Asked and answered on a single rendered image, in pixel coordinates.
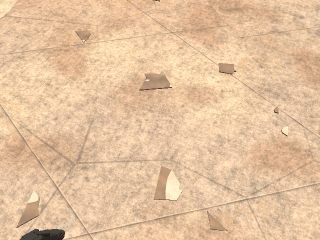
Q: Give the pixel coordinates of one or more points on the left robot hand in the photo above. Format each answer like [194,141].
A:
[47,234]

